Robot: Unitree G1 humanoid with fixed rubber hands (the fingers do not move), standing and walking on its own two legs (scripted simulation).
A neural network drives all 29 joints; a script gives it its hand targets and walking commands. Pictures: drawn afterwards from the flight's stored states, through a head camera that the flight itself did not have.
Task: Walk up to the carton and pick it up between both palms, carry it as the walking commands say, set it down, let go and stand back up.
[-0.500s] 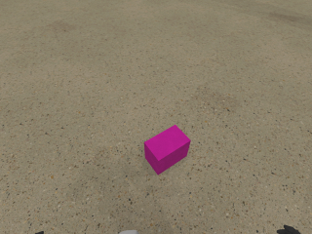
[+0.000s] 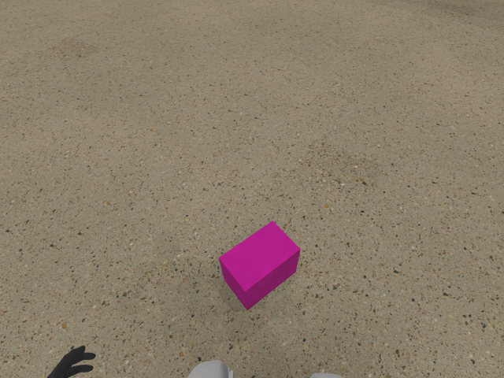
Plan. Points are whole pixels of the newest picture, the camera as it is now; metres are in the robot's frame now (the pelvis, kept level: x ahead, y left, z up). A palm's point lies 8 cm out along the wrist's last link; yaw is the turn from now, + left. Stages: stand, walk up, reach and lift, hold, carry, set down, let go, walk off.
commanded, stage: walk up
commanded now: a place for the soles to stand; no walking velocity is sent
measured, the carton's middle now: (260, 265) +0.59 +0.01 -0.66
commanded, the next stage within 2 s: none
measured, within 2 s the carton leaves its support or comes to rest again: neither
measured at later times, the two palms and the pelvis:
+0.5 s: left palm out of the picture +0.13 +0.34 -0.10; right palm (444, 323) +0.21 -0.29 -0.07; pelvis +0.06 +0.02 +0.01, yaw +1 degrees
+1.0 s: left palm (69, 374) +0.15 +0.32 -0.09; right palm (459, 344) +0.18 -0.31 -0.08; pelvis +0.07 +0.00 +0.02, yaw +2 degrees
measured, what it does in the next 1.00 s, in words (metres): steps on the spot: left foot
